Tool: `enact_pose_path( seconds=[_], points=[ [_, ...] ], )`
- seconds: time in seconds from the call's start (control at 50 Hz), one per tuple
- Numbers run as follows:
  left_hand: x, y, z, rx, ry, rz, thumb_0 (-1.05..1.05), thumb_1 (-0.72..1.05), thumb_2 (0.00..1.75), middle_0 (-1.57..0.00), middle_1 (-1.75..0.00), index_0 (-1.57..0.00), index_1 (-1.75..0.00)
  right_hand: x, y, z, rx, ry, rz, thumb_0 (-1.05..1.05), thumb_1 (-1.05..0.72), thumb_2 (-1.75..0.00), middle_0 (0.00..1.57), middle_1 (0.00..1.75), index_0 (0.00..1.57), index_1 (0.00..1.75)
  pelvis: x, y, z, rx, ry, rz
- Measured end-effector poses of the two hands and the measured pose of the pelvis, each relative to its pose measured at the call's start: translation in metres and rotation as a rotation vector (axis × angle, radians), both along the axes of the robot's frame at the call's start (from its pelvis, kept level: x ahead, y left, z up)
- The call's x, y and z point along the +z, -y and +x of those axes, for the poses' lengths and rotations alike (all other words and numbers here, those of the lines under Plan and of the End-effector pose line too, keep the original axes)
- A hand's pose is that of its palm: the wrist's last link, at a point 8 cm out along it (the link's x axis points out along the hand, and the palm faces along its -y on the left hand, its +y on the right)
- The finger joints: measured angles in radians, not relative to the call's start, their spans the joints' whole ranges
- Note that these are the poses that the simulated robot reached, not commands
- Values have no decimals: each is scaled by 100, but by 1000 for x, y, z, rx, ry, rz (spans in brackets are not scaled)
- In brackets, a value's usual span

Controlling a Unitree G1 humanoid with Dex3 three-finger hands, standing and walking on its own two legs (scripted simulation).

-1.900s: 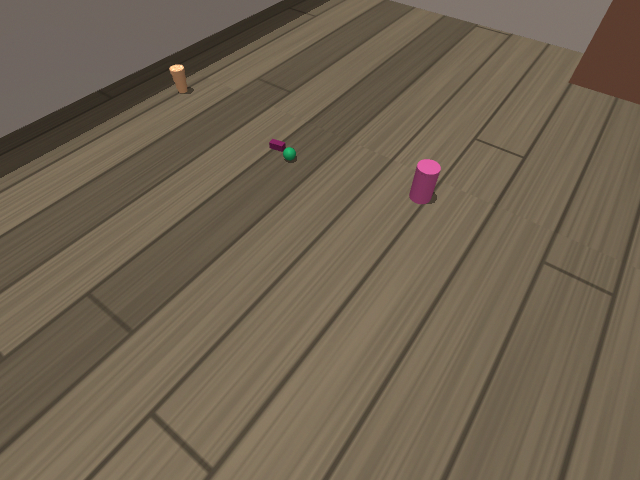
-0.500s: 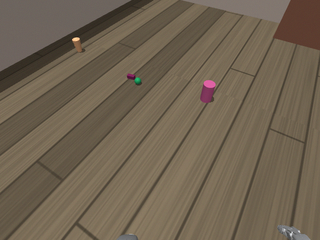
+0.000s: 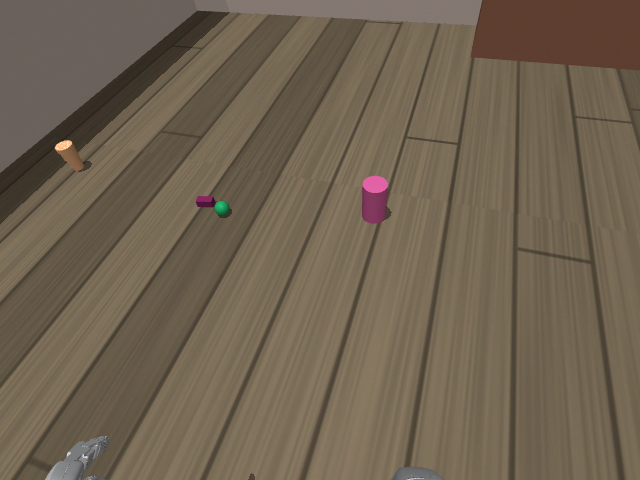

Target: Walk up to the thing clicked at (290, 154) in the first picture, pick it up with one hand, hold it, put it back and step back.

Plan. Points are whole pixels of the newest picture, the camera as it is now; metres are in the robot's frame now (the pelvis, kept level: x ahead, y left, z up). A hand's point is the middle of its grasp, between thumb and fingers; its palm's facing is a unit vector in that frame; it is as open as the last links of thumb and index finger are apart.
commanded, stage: walk up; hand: left
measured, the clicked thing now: (222, 208) +1.27 +0.45 -0.72
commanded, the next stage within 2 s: none
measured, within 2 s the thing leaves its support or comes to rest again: neither
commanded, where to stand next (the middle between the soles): +0.84 +0.34 m, yaw -15 degrees
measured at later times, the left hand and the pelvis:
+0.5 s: hand (85, 366) +0.32 +0.40 -0.13, palm faces -0.18 -0.89 -0.42, open 7.3 cm; pelvis +0.22 +0.12 +0.01, yaw -7 degrees
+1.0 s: hand (74, 272) +0.51 +0.48 -0.12, palm faces -0.17 -0.85 -0.51, open 7.3 cm; pelvis +0.42 +0.19 +0.00, yaw -10 degrees
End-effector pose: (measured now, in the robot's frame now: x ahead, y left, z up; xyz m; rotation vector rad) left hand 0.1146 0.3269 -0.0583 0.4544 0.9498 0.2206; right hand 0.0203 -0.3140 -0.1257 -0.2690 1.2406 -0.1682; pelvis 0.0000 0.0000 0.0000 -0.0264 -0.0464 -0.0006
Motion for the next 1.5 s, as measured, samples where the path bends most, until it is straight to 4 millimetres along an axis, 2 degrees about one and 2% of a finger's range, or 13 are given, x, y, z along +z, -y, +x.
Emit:
enact_pose_path(
  seconds=[0.14,0.28,0.36,0.48,0.6,0.7,0.88,0.98,1.06,1.16,1.34,1.4,1.5],
  points=[
    [-12,-22,21,11,-92,-28,0,90,89,-20,-30,-21,-30,25,-26,108,40,146,-9,0,-91,-90,21,30,21,30,7,-29,58,-35,3,-15],
    [-49,-86,67,7,-194,-30,0,90,89,-21,-30,-21,-30,43,-53,188,33,222,-112,0,-90,-90,21,30,21,30,-12,-83,129,-68,-5,2],
    [-54,-108,116,-11,-230,-21,1,90,89,-20,-30,-21,-30,49,-75,196,-42,219,-133,0,-91,-90,20,30,20,30,-8,-104,160,-93,-4,9],
    [-33,-117,195,-73,-198,-37,1,90,89,-20,-30,-21,-30,51,-107,192,-105,103,-95,0,-90,-90,21,30,21,30,11,-120,208,-119,-11,30],
    [-12,-114,273,-130,-176,-5,0,90,89,-20,-30,-21,-30,30,-123,205,-154,14,-40,0,-90,-90,21,30,21,30,13,-129,263,-143,-15,38],
    [-11,-114,333,-141,-78,44,0,90,89,-20,-30,-21,-30,-1,-129,246,-158,-14,-2,0,-90,-90,21,30,21,30,-5,-126,307,-157,-3,21],
    [1,-144,370,-100,-78,50,0,90,89,-20,-30,-21,-30,11,-146,373,-80,108,-1,0,-90,-90,21,30,21,30,4,-153,370,-161,1,0],
    [-10,-184,388,-92,-140,60,0,90,89,-21,-30,-21,-30,25,-157,431,-66,147,-49,0,-90,-90,21,30,21,30,0,-182,410,-172,-9,-2],
    [-31,-229,417,-86,-195,73,0,90,89,-21,-30,-21,-30,32,-174,468,-76,176,-114,0,-90,-90,20,30,20,30,-14,-214,449,-178,-18,5],
    [-45,-252,472,-91,-236,72,1,90,89,-20,-30,-21,-30,36,-207,479,-141,164,-136,0,-91,-90,20,30,20,30,-13,-239,485,-198,-13,16],
    [-27,-233,575,-197,-158,13,0,90,89,-20,-30,-21,-30,24,-253,477,-202,12,-59,0,-90,-90,21,30,21,30,2,-258,545,-218,-9,27],
    [-27,-234,600,-211,-103,36,0,90,89,-20,-30,-21,-30,5,-258,492,-209,-3,-31,0,-90,-90,21,30,21,30,-10,-259,565,-223,-2,27],
    [-15,-255,616,-166,-76,67,0,90,89,-20,-30,-21,-30,-7,-274,540,-186,8,-8,1,-90,-90,21,30,21,30,-10,-275,592,-216,11,-7]
  ],
)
